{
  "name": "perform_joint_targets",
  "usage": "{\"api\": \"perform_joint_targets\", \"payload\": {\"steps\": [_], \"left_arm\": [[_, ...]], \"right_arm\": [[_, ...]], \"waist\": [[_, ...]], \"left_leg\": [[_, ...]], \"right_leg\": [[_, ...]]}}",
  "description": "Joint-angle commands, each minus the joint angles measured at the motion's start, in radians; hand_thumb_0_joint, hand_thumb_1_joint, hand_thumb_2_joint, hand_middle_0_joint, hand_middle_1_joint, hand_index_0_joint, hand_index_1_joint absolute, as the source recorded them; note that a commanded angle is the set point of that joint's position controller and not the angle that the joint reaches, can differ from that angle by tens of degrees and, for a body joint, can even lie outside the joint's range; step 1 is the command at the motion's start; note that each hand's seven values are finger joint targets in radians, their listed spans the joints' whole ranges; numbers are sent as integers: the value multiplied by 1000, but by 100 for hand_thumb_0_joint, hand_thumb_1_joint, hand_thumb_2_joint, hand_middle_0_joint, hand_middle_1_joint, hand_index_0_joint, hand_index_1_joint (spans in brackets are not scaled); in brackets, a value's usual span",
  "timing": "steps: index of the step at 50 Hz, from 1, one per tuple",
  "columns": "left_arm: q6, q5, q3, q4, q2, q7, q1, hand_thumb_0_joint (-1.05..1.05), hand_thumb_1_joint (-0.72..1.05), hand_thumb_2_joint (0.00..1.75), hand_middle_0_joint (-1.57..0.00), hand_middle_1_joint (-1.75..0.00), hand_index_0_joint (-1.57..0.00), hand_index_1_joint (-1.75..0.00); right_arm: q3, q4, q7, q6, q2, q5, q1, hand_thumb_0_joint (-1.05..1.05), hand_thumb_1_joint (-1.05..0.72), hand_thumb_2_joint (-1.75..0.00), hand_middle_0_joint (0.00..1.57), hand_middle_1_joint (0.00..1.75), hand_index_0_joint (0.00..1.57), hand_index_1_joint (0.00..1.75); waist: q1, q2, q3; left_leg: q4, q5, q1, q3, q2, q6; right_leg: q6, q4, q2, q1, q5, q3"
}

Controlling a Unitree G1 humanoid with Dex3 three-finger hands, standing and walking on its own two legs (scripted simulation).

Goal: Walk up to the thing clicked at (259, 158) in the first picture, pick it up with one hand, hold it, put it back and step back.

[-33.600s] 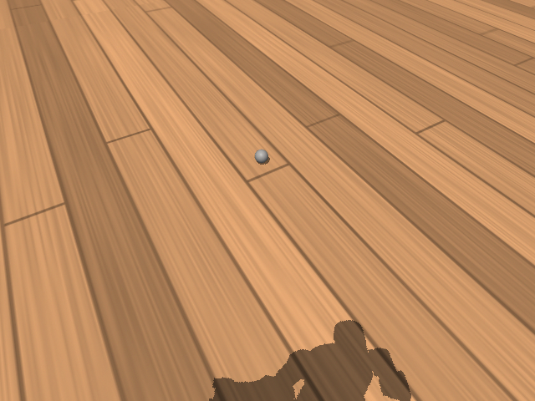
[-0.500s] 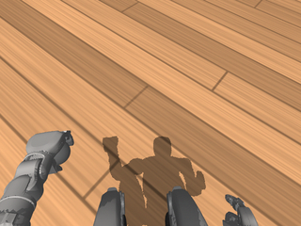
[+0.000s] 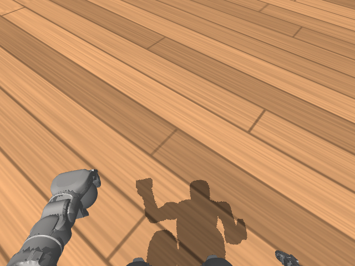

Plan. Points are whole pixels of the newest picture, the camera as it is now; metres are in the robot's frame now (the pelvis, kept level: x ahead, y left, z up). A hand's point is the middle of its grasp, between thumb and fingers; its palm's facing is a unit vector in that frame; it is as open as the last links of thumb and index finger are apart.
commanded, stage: hold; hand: left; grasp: from above
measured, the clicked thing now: (82, 194) +0.33 +0.23 -0.09
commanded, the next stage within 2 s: crouch in 1.98 s
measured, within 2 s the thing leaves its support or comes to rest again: neither
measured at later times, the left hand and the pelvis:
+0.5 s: hand (78, 183) +0.33 +0.22 -0.03, palm faces -0.46 -0.07 -0.89, open 9.3 cm; pelvis +0.03 +0.00 +0.03, yaw +0 degrees
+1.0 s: hand (78, 185) +0.32 +0.21 -0.01, palm faces -0.45 -0.07 -0.89, open 9.3 cm; pelvis +0.02 -0.01 +0.04, yaw +0 degrees
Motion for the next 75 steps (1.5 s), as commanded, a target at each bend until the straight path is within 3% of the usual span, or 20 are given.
{"api": "perform_joint_targets", "payload": {"steps": [1, 4, 6, 13, 26, 27, 28, 29, 33, 37, 39, 44, 45, 48, 53, 61, 62, 68, 71, 75], "left_arm": [[-3, 2, 77, -197, 205, 53, -302, 0, 54, 83, -86, -90, -90, -86], [5, 0, 76, -207, 207, 63, -310, 0, 53, 87, -86, -90, -89, -86], [9, 2, 58, -189, 190, 60, -307, 0, 51, 79, -83, -88, -88, -83], [11, 2, 54, -198, 192, 14, -299, 0, 51, 78, -82, -88, -88, -83], [3, 14, 58, -281, 194, -40, -284, 0, 48, 82, -81, -86, -85, -82], [4, 15, 54, -256, 179, -45, -264, 0, 48, 82, -81, -86, -85, -82], [1, 12, 63, -339, 203, -47, -324, 0, 50, 80, -81, -87, -86, -82], [4, 12, 70, -303, 208, -48, -302, 0, 51, 82, -83, -86, -87, -82], [5, 6, 53, -321, 188, -64, -280, 0, 52, 82, -82, -89, -87, -84], [7, 7, 66, -333, 207, -74, -269, 0, 51, 83, -81, -91, -86, -85], [6, 2, 46, -349, 182, -83, -269, 0, 53, 83, -83, -91, -88, -85], [7, 5, 63, -369, 201, -93, -260, 0, 52, 85, -83, -91, -87, -86], [6, 7, 60, -376, 199, -94, -268, 0, 51, 84, -81, -92, -86, -87], [9, 5, 72, -381, 206, -94, -262, 0, 50, 82, -81, -90, -86, -85], [15, 9, 66, -398, 202, -99, -276, 0, 49, 86, -81, -90, -86, -86], [6, -5, 63, -419, 206, -124, -277, 0, 47, 83, -79, -90, -84, -86], [8, -5, 64, -392, 200, -125, -237, 0, 46, 84, -80, -90, -84, -85], [1, -6, 66, -430, 207, -128, -277, 0, 45, 83, -76, -93, -82, -88], [4, -11, 62, -428, 192, -134, -220, 0, 46, 86, -78, -92, -83, -87], [-1, -8, 72, -442, 219, -136, -274, 0, 43, 85, -77, -91, -81, -87]], "right_arm": [[-49, -97, -5, -32, -144, 2, -6, 0, -90, -90, 20, 30, 20, 30], [-53, -93, -5, -29, -147, 2, -15, 0, -90, -90, 20, 30, 20, 30], [-52, -85, -5, -27, -145, 5, -20, 0, -90, -90, 20, 30, 20, 30], [-62, -82, -1, -14, -151, 7, -19, 0, -90, -90, 20, 30, 20, 30], [-59, -139, 6, 22, -149, 16, -55, 0, -90, -90, 20, 30, 20, 30], [-60, -137, 8, 22, -150, 15, -49, 0, -90, -90, 20, 30, 20, 30], [-60, -139, 7, 24, -149, 14, -54, 0, -89, -89, 20, 30, 20, 30], [-61, -139, 6, 26, -151, 14, -58, 0, -89, -90, 20, 30, 20, 30], [-57, -155, 4, 32, -146, 20, -71, 0, -90, -90, 20, 30, 20, 30], [-56, -159, 2, 37, -149, 20, -74, 0, -90, -90, 20, 30, 20, 30], [-51, -170, 1, 39, -143, 23, -91, 0, -90, -90, 20, 30, 20, 30], [-50, -172, -2, 45, -141, 25, -103, 0, -90, -90, 20, 30, 20, 30], [-48, -176, -3, 45, -143, 25, -104, 0, -90, -90, 20, 30, 20, 30], [-45, -178, -3, 48, -138, 26, -117, 0, -90, -90, 20, 30, 20, 30], [-43, -179, -4, 52, -138, 28, -126, 0, -90, -90, 20, 30, 20, 30], [-34, -197, -10, 50, -134, 33, -152, 0, -90, -90, 20, 30, 20, 30], [-35, -196, -10, 50, -137, 34, -152, 0, -90, -90, 20, 30, 20, 30], [-30, -198, -13, 46, -133, 35, -155, 0, -90, -90, 20, 30, 20, 30], [-35, -199, -14, 46, -135, 35, -156, 0, -90, -90, 20, 30, 20, 30], [-30, -192, -18, 45, -132, 35, -160, 0, -91, -90, 20, 30, 20, 30]], "waist": [[9, 27, -297], [18, 27, -295], [11, 10, -268], [20, 9, -296], [43, 20, -251], [30, 3, -244], [43, 32, -271], [43, 19, -261], [50, 7, -241], [50, 10, -248], [51, -17, -218], [59, -19, -220], [48, -19, -223], [60, -17, -205], [60, 8, -209], [62, -4, -182], [65, -9, -170], [69, 9, -166], [68, -9, -188], [64, -6, -187]], "left_leg": [[-179, 174, 279, -6, -52, 3], [-208, 198, 321, 0, -52, 1], [-219, 203, 318, 4, -56, 4], [-243, 348, 393, 14, -58, 5], [-310, 364, 450, 26, -62, 5], [-310, 373, 449, 22, -59, 6], [-315, 385, 465, 22, -56, 5], [-317, 388, 468, 21, -56, 6], [-337, 370, 468, 23, -57, 9], [-346, 385, 486, 28, -57, 12], [-357, 356, 482, 30, -62, 16], [-369, 353, 496, 36, -65, 20], [-370, 342, 501, 38, -66, 23], [-386, 310, 502, 38, -68, 21], [-402, 337, 524, 38, -61, 18], [-430, 280, 528, 40, -65, 23], [-435, 274, 531, 40, -64, 22], [-455, 270, 536, 33, -58, 15], [-448, 309, 556, 37, -60, 20], [-452, 312, 566, 38, -61, 20]], "right_leg": [[-35, -179, 42, 132, 166, 2], [-34, -208, 41, 161, 186, -1], [-31, -226, 40, 177, 197, 4], [-30, -248, 44, 252, 329, 2], [-32, -295, 41, 309, 336, 3], [-33, -291, 45, 306, 342, 1], [-34, -293, 45, 320, 351, -1], [-32, -300, 45, 326, 351, -2], [-33, -313, 43, 336, 340, 1], [-31, -326, 43, 351, 353, 0], [-27, -343, 39, 351, 338, 3], [-23, -359, 34, 363, 338, 4], [-22, -361, 33, 358, 335, 9], [-25, -379, 32, 364, 293, 7], [-29, -381, 36, 373, 310, 2], [-28, -417, 30, 377, 256, 8], [-30, -419, 32, 383, 244, 6], [-38, -423, 38, 384, 232, 1], [-32, -423, 35, 400, 274, 2], [-30, -430, 34, 398, 279, 5]]}}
